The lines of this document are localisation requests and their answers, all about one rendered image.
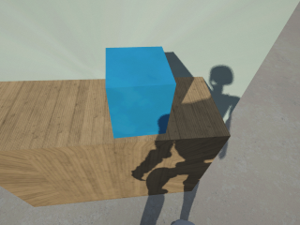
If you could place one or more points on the pedestal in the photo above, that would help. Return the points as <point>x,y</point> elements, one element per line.
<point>57,144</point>

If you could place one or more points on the carton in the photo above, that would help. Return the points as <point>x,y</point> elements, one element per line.
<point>140,88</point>

